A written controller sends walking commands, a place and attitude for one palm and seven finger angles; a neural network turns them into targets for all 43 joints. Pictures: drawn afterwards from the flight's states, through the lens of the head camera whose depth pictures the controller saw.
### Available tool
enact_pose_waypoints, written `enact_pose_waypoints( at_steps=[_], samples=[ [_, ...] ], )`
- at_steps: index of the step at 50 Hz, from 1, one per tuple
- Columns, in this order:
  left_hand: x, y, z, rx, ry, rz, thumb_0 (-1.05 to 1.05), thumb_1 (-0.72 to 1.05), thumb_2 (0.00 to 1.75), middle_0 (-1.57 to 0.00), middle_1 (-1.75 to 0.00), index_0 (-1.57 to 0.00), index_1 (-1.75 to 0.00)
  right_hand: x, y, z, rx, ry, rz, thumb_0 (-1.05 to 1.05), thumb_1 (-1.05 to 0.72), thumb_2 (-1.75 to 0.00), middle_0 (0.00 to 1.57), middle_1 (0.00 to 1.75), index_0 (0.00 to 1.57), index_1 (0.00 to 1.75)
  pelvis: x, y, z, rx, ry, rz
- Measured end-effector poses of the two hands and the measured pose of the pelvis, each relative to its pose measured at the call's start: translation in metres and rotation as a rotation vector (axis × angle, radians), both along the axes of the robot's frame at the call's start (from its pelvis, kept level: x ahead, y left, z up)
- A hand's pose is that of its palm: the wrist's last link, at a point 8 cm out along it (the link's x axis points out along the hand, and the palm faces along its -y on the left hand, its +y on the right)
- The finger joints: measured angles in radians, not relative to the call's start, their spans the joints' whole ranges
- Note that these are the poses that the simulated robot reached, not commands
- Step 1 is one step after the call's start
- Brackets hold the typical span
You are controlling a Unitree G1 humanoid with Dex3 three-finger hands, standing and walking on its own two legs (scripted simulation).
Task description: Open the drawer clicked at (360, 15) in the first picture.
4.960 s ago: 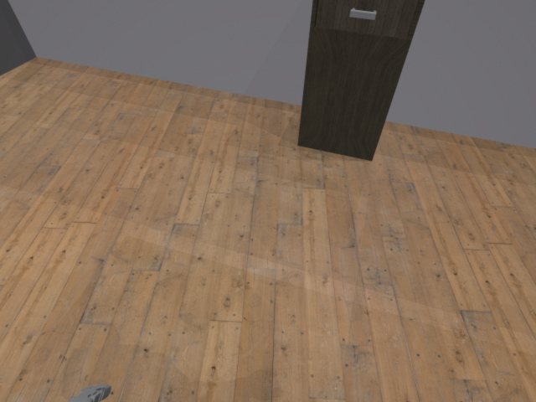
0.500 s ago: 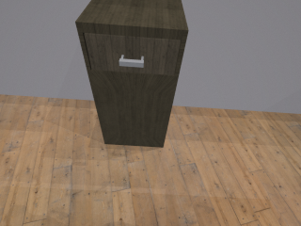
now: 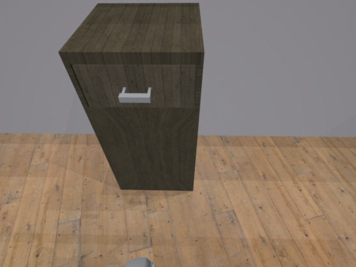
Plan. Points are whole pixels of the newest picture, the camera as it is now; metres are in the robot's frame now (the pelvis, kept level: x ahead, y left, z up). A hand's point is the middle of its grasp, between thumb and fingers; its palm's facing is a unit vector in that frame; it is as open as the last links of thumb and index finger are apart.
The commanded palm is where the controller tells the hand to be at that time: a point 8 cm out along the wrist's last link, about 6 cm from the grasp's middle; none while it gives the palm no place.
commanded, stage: take the last steps up to it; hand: left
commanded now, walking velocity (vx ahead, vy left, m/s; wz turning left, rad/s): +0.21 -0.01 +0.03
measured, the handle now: (136, 94) +0.65 +0.19 +0.01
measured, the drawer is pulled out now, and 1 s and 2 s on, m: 0.00 0.00 0.00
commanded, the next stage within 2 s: come to a stop and stand still in 0.14 s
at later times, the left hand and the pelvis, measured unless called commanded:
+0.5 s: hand (104, 266) +0.16 +0.21 -0.19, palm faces +0.04 -0.98 -0.21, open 7.4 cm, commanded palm none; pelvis +0.11 +0.03 -0.01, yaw -1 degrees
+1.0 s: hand out of the picture +0.13 +0.16 -0.15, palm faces +0.07 -0.95 -0.29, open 7.3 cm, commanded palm none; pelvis +0.08 -0.04 +0.00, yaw +0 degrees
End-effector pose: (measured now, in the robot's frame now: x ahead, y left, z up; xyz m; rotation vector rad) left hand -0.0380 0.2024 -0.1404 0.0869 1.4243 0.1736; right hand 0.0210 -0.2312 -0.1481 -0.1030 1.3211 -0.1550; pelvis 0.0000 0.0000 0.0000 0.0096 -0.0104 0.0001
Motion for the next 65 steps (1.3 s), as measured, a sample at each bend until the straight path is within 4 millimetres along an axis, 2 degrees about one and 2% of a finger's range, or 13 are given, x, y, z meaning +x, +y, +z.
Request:
enact_pose_waypoints(
  at_steps=[6,10,12,15,20,24,28,32,35,40,50,59,65],
  samples=[
    [0.001,-0.007,-0.010,-0.055,0.093,0.053,0.01,0.91,0.90,-0.21,-0.30,-0.20,-0.30,0.090,0.016,0.005,-0.013,-0.091,0.070,0.01,-0.91,-0.90,0.20,0.30,0.20,0.30,0.040,0.010,-0.005,-0.021,-0.003,0.009],
    [0.012,0.004,-0.025,-0.079,0.155,0.080,0.01,0.91,0.90,-0.21,-0.30,-0.20,-0.30,0.145,0.037,0.001,-0.028,-0.156,0.109,0.01,-0.91,-0.90,0.20,0.30,0.20,0.30,0.074,0.025,-0.019,-0.038,-0.009,0.003],
    [0.025,0.014,-0.032,-0.082,0.177,0.071,0.01,0.91,0.90,-0.21,-0.30,-0.20,-0.30,0.161,0.046,-0.001,-0.036,-0.187,0.103,0.01,-0.91,-0.90,0.20,0.30,0.20,0.30,0.085,0.032,-0.024,-0.027,-0.015,-0.006],
    [0.061,0.031,-0.031,-0.057,0.147,0.035,0.01,0.91,0.90,-0.21,-0.30,-0.20,-0.30,0.165,0.054,0.002,-0.035,-0.184,0.065,0.00,-0.91,-0.90,0.20,0.30,0.20,0.30,0.099,0.037,-0.019,-0.015,-0.025,-0.023],
    [0.135,0.054,-0.022,0.003,0.016,-0.007,0.01,0.91,0.90,-0.20,-0.30,-0.20,-0.30,0.165,0.042,0.012,-0.082,-0.141,0.032,-0.03,-0.95,-0.90,0.21,0.30,0.20,0.30,0.111,0.038,-0.008,-0.008,-0.017,-0.021],
    [0.183,0.060,-0.015,0.043,-0.075,-0.037,0.00,0.91,0.90,-0.20,-0.30,-0.20,-0.30,0.153,0.028,0.012,-0.090,-0.080,0.016,-0.02,-0.94,-0.90,0.21,0.30,0.20,0.30,0.115,0.029,-0.006,-0.010,-0.013,-0.021],
    [0.214,0.055,-0.007,0.078,-0.137,-0.065,0.00,0.91,0.90,-0.20,-0.30,-0.20,-0.30,0.138,0.012,0.007,-0.078,-0.037,-0.007,-0.01,-0.92,-0.90,0.20,0.30,0.20,0.30,0.114,0.013,-0.006,-0.011,-0.012,-0.024],
    [0.228,0.037,0.001,0.111,-0.184,-0.099,0.00,0.91,0.90,-0.20,-0.30,-0.20,-0.30,0.122,-0.009,-0.007,-0.042,-0.014,-0.035,0.00,-0.91,-0.90,0.20,0.30,0.20,0.30,0.110,-0.006,-0.011,0.002,-0.012,-0.034],
    [0.228,0.019,0.004,0.139,-0.208,-0.126,0.00,0.91,0.90,-0.20,-0.30,-0.20,-0.30,0.112,-0.026,-0.023,-0.005,-0.003,-0.059,0.00,-0.91,-0.90,0.20,0.30,0.20,0.30,0.107,-0.023,-0.018,0.017,-0.017,-0.043],
    [0.210,-0.006,0.019,0.132,-0.192,-0.118,0.00,0.91,0.90,-0.20,-0.30,-0.20,-0.30,0.096,-0.041,-0.022,0.023,0.040,-0.060,0.01,-0.91,-0.90,0.20,0.30,0.20,0.30,0.100,-0.035,-0.007,0.042,-0.013,-0.034],
    [0.160,-0.001,0.025,0.145,-0.156,-0.036,0.01,0.91,0.90,-0.21,-0.30,-0.21,-0.30,0.084,-0.053,-0.009,0.000,0.067,0.016,0.01,-0.91,-0.90,0.20,0.30,0.20,0.30,0.083,-0.038,0.002,0.057,0.006,-0.005],
    [0.094,0.035,-0.006,0.083,-0.027,0.019,0.01,0.90,0.90,-0.21,-0.30,-0.21,-0.30,0.104,-0.025,0.003,-0.074,-0.053,0.070,0.01,-0.91,-0.90,0.20,0.30,0.20,0.30,0.066,-0.004,-0.009,-0.003,0.016,-0.006],
    [0.081,0.049,-0.015,0.046,0.021,0.020,0.01,0.91,0.90,-0.20,-0.30,-0.20,-0.30,0.091,0.011,0.011,-0.067,-0.035,0.077,0.01,-0.91,-0.90,0.20,0.30,0.20,0.30,0.066,0.010,-0.005,0.004,0.014,-0.006]
  ],
)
